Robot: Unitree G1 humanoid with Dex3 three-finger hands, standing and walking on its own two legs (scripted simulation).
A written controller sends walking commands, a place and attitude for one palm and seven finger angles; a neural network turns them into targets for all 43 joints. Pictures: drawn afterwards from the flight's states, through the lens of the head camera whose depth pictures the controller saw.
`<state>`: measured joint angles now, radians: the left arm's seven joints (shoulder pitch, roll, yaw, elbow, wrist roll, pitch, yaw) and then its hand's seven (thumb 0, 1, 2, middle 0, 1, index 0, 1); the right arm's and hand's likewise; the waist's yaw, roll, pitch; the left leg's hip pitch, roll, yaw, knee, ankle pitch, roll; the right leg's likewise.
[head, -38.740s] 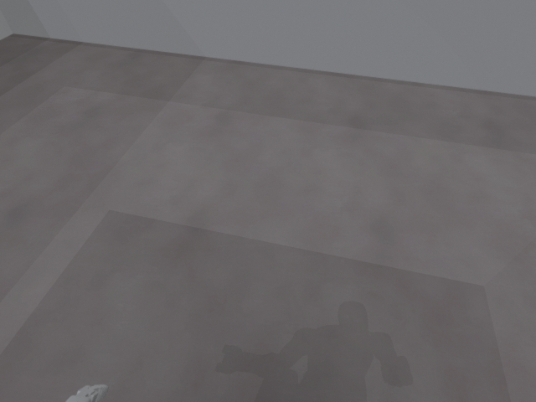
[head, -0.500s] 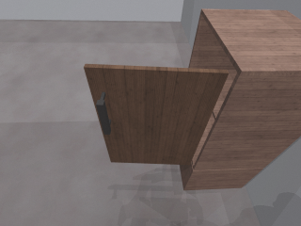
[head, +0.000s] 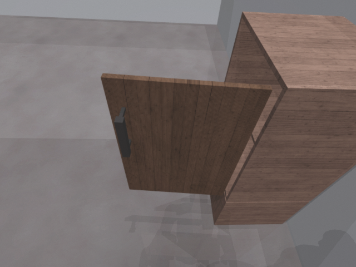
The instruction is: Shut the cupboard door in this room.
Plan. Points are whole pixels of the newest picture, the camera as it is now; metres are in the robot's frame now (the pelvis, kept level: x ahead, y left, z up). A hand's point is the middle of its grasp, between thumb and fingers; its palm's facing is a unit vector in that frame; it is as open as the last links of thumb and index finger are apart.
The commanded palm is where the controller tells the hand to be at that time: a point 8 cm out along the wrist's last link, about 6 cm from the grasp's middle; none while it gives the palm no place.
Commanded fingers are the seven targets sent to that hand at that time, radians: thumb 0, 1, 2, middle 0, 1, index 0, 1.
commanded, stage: raise the hand and make a fist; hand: left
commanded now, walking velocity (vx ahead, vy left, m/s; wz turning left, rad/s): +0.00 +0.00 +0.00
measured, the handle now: (124, 133) +0.46 +0.19 -0.01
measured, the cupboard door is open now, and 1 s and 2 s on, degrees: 86 86 86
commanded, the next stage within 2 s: bring the fist close to the handle in 1.92 s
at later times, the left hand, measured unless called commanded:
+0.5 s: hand out of the picture +0.12 +0.17 -0.07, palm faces +0.11 -0.99 -0.04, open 5.8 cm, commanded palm +0.12 +0.21 -0.05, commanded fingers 0.00 0.90 0.90 -0.66 -0.80 -0.66 -0.80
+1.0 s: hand (107, 244) +0.17 +0.17 -0.04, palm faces +0.00 -1.00 -0.04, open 3.5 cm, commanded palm +0.15 +0.22 -0.03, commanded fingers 0.00 0.90 0.90 -1.12 -1.30 -1.12 -1.30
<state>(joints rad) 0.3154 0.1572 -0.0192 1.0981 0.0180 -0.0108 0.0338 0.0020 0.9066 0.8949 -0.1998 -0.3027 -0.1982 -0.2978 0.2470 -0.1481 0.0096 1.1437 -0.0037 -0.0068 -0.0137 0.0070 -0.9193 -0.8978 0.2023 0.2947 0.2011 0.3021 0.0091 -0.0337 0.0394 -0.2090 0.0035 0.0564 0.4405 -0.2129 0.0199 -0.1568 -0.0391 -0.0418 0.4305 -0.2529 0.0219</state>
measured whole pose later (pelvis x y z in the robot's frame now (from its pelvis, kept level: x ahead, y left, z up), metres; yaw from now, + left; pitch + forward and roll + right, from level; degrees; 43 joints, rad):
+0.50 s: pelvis -0.04 -0.03 -0.12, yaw +2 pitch +13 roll -1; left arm 0.58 0.20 0.12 -0.07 -0.25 -0.48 -0.23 0.02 0.90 0.90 -0.49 -0.61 -0.49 -0.61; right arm 0.13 -0.25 -0.06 0.47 0.02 -0.23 -0.02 0.01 -0.91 -0.90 0.20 0.29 0.20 0.30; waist 0.06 -0.01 -0.14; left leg -0.99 0.04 -0.03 1.27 -0.52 -0.02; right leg -0.91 -0.03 -0.10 1.27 -0.59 -0.03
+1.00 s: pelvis -0.03 -0.01 -0.10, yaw +1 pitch +14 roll -2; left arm 0.49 0.23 0.13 -0.12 -0.29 -0.40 -0.26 0.01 0.90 0.90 -0.94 -1.11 -0.94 -1.11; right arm 0.27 -0.25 -0.04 0.54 0.04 -0.18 -0.07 0.02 -0.90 -0.90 0.20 0.30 0.20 0.30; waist 0.01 0.04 -0.14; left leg -0.95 0.05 0.00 1.19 -0.50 0.00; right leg -0.87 -0.02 -0.07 1.18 -0.56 -0.01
